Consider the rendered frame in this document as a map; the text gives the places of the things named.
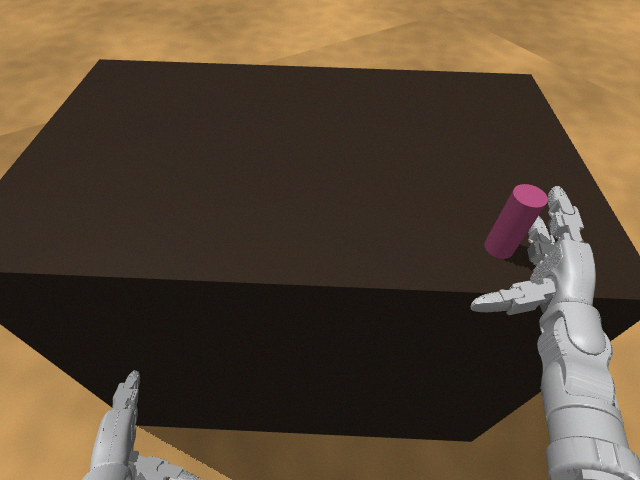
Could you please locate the left robot hand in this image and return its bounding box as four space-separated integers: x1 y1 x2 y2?
89 370 201 480

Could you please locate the right robot arm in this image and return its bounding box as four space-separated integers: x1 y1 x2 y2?
537 301 640 480

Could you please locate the left robot arm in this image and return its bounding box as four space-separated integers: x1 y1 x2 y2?
82 464 133 480

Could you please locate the right robot hand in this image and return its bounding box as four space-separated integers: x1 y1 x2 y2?
471 186 596 315

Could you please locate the can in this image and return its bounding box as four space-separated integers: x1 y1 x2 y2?
484 184 548 259

